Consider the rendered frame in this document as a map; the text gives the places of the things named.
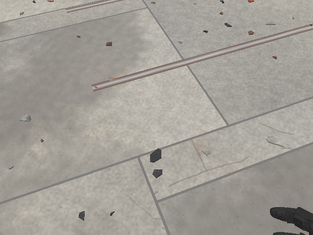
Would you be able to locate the right robot hand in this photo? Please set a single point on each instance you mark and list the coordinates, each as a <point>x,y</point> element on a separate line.
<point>300,217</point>

